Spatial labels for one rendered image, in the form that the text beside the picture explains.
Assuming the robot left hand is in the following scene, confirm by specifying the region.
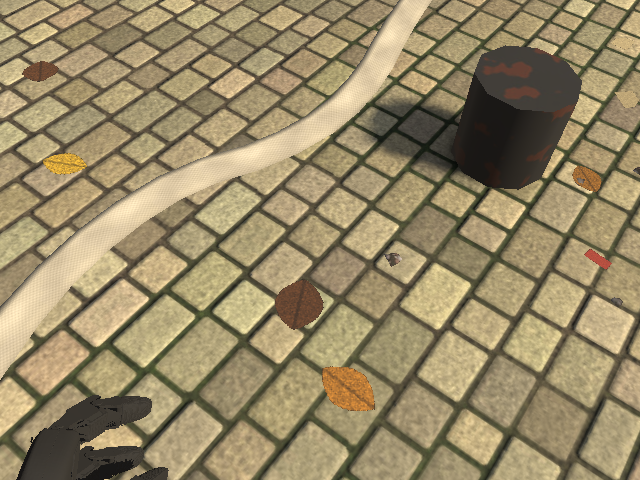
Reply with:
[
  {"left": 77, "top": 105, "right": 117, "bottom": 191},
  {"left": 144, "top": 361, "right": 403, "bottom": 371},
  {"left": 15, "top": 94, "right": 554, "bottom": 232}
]
[{"left": 16, "top": 395, "right": 169, "bottom": 480}]

